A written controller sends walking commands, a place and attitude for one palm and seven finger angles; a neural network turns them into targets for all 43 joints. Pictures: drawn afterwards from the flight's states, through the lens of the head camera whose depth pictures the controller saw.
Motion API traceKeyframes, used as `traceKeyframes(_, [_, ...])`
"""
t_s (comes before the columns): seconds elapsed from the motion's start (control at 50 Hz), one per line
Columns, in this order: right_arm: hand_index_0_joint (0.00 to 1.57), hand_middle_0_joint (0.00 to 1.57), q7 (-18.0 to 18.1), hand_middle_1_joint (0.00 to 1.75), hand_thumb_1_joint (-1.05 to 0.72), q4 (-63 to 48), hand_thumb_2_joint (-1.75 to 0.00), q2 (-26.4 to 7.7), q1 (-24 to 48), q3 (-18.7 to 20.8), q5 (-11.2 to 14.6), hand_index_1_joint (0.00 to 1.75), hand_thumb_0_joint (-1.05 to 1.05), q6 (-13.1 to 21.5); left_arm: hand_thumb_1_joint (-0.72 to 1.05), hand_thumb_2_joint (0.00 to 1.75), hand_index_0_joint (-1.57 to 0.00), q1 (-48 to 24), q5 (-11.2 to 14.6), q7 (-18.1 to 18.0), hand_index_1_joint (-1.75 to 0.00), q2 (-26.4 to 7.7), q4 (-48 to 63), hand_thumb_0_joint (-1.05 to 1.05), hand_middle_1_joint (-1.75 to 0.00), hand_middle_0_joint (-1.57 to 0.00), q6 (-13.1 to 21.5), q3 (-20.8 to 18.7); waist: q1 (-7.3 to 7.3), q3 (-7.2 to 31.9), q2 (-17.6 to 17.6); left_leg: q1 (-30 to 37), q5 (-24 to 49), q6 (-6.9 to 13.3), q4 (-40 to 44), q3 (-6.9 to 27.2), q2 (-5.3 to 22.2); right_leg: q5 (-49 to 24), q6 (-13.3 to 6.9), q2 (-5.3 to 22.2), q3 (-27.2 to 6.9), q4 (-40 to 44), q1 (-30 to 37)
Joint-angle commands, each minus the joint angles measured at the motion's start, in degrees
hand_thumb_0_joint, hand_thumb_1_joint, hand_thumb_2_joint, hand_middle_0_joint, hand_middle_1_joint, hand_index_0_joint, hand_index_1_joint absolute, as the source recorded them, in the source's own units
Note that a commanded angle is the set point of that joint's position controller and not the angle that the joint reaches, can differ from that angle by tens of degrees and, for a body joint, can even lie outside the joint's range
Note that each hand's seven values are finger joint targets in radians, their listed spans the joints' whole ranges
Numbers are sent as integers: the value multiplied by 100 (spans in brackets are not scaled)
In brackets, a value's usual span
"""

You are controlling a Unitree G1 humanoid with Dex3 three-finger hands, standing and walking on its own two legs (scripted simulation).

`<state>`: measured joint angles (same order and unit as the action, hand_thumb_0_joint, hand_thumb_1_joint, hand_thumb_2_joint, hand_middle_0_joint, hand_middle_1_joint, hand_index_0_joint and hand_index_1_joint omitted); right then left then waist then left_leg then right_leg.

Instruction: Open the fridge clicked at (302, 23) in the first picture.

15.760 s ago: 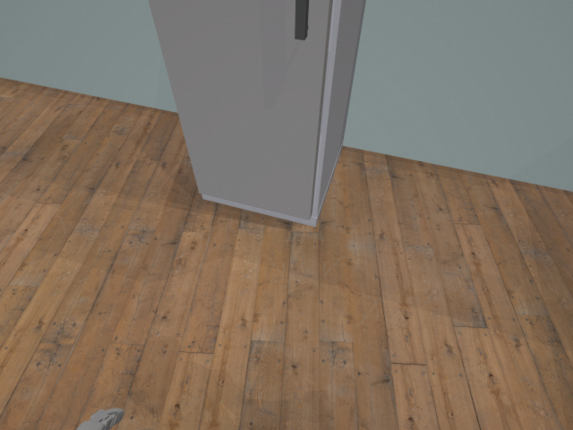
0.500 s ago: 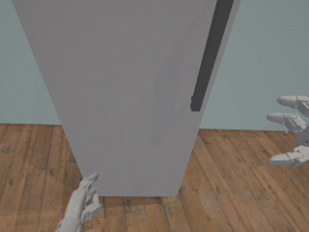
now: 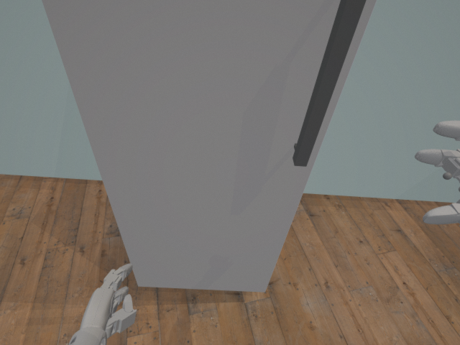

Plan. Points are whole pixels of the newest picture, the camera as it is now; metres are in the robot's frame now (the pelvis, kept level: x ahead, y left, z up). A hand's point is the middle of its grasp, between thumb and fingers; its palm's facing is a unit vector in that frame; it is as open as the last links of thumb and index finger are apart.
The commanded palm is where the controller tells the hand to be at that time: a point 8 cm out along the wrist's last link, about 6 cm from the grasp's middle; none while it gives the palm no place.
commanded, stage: raise the hand to about handle height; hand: right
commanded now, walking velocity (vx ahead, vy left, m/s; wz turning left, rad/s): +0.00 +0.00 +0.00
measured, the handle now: (320, 83) +0.49 -0.15 +0.26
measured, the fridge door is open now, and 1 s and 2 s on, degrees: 0 0 0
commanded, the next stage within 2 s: move the hooked fingers beside the handle in 0.20 s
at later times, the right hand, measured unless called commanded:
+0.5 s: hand (439, 166) +0.30 -0.28 +0.24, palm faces +0.13 +0.99 -0.09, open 14.0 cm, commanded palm +0.26 -0.31 +0.25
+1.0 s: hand (408, 149) +0.34 -0.26 +0.24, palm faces +0.10 +0.99 -0.06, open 14.0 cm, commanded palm +0.30 -0.29 +0.24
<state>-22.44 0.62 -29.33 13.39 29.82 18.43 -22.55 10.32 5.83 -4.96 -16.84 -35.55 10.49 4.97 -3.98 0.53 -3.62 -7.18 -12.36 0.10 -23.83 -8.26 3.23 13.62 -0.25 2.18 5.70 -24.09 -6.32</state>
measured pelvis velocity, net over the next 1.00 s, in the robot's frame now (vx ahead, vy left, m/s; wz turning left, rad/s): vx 0.01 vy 0.00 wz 0.00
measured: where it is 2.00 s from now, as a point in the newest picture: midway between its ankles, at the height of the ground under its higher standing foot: outside the picture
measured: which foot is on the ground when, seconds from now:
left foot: down 0.00-1.00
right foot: down 0.00-1.00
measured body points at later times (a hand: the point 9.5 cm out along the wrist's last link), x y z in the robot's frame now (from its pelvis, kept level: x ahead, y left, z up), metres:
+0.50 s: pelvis +0.01 +0.00 +0.00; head -0.02 +0.03 +0.45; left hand +0.22 +0.21 -0.07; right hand +0.28 -0.33 +0.25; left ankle +0.01 +0.12 -0.74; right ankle +0.00 -0.11 -0.74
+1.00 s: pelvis +0.01 +0.00 +0.00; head -0.01 +0.02 +0.45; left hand +0.21 +0.22 -0.07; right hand +0.32 -0.31 +0.24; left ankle +0.01 +0.12 -0.74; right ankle +0.00 -0.11 -0.74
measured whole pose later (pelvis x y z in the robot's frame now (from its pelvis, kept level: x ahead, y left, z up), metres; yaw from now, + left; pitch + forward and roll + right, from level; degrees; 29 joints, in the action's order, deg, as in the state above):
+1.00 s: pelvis +0.01 +0.00 +0.00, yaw +0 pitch -3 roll +0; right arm -17.7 7.7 -25.9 23.0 23.5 15.5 -21.1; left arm 10.1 5.7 -5.7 -15.5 -36.8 9.7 4.9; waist -3.3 1.0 -3.3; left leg -7.9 -13.1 -0.3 -24.1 -8.2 3.8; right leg 14.2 -0.5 1.6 5.5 -23.9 -6.9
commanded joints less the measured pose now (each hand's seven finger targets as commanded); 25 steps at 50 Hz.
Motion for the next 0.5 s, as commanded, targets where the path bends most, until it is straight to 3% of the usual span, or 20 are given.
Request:
traceKeyframes(0.0, [30,30,127,120,50,-1244,-30,-1838,2130,609,86,120,0,518,90,90,-20,-1012,15,-82,-30,-533,1005,0,-30,-20,458,-218,-18,963,-315,27,747,135,337,377,-204,-891,-98,-210,-586,342,344])
traceKeyframes(0.02, [30,30,125,120,50,-1143,-30,-1884,1981,638,83,120,0,489,90,90,-20,-996,2,-75,-30,-546,986,0,-30,-20,455,-228,-57,923,-156,102,778,142,374,421,-193,-921,-104,-188,-586,317,265])
traceKeyframes(0.1, [30,30,52,120,50,-1097,-30,-1711,2187,397,43,120,0,373,90,90,-20,-1013,38,-97,-30,-547,974,0,-30,-20,462,-206,30,906,-328,-17,751,126,337,377,-187,-848,-97,-203,-593,340,331])
traceKeyframes(0.12, [30,30,39,120,50,-1018,-30,-1728,2037,421,70,120,0,363,90,90,-20,-1022,23,-84,-30,-540,982,0,-30,-20,462,-211,-6,874,-75,44,809,134,366,419,-183,-903,-104,-182,-606,294,262])
traceKeyframes(0.18, [30,30,-14,120,50,-1060,-30,-1765,2063,473,90,120,0,358,90,90,-20,-1023,24,-84,-30,-547,986,0,-30,-20,454,-201,3,1039,-154,56,944,123,295,370,-192,-987,-112,-211,-614,277,343])
traceKeyframes(0.22, [30,30,-31,120,50,-991,-30,-1836,1847,552,123,120,0,367,90,90,-20,-1011,13,-66,-30,-544,990,0,-30,-20,435,-214,-31,1065,58,139,1042,119,315,411,-189,-1076,-118,-187,-596,219,297])
traceKeyframes(0.3, [30,30,-13,120,50,-1099,-30,-1651,2154,369,97,120,0,384,90,90,-20,-1028,34,-73,-30,-527,979,0,-30,-20,436,-201,42,1066,-204,-13,1057,111,258,325,-208,-1088,-99,-206,-605,276,414])
traceKeyframes(0.4, [30,30,74,120,50,-937,-30,-1586,2243,315,74,120,0,372,90,90,-20,-1000,22,-82,-30,-530,928,0,-30,-20,438,-219,44,1056,-4,-4,1172,105,234,327,-196,-1167,-118,-206,-613,244,393])
traceKeyframes(0.42, [30,30,91,120,50,-894,-30,-1695,2072,404,62,120,0,357,90,90,-20,-991,14,-67,-30,-526,928,0,-30,-20,418,-227,-16,1018,30,64,1220,119,274,361,-191,-1223,-117,-190,-597,216,334])
traceKeyframes(0.48, [30,30,130,120,50,-847,-30,-1615,2463,268,0,120,0,371,90,90,-20,-994,23,-84,-30,-522,919,0,-30,-20,396,-230,67,1132,-36,30,1243,107,228,339,-182,-1242,-117,-203,-598,230,406])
